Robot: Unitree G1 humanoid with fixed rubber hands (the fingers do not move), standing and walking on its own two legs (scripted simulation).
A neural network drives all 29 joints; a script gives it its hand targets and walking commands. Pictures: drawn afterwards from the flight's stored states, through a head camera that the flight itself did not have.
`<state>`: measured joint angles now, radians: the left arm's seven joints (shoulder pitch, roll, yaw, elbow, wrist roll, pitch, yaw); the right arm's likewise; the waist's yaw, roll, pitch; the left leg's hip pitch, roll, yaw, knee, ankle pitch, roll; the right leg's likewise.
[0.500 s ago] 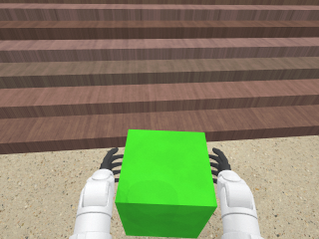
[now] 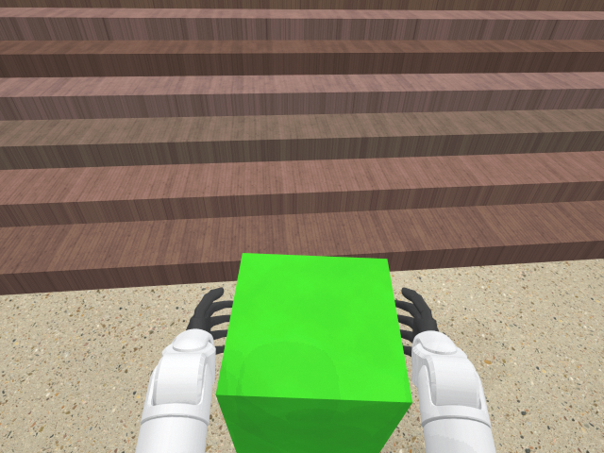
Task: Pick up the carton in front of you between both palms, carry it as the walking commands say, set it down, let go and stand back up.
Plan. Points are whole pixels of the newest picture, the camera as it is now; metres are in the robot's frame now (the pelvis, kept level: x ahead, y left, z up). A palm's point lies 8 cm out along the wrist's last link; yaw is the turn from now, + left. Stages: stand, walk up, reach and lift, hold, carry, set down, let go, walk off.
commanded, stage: hold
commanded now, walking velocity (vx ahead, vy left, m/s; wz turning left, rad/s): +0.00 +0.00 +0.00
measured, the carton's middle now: (310, 361) +0.30 +0.00 -0.03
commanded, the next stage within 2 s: carry in 0.12 s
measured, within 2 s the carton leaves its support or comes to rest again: neither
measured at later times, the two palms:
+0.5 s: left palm (219, 285) +0.35 +0.13 +0.08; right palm (428, 284) +0.36 -0.17 +0.08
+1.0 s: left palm (268, 181) +0.64 +0.09 +0.06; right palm (413, 187) +0.64 -0.21 +0.06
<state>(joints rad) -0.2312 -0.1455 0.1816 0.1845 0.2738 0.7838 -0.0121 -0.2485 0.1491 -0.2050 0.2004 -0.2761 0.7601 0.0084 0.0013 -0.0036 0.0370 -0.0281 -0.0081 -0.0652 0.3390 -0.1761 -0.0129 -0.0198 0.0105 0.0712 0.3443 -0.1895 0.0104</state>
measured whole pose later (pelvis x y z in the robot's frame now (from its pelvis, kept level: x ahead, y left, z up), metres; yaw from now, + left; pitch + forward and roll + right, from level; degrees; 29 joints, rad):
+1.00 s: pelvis +0.37 -0.05 -0.03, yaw +0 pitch +4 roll -1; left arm -0.20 -0.14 0.11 -0.30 0.11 1.22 0.09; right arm -0.21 0.13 -0.15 -0.32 -0.10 1.22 -0.10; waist -0.01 0.05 -0.09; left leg -0.13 0.12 0.10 0.80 -0.49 -0.04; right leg -0.48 -0.05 -0.26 0.58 -0.15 -0.09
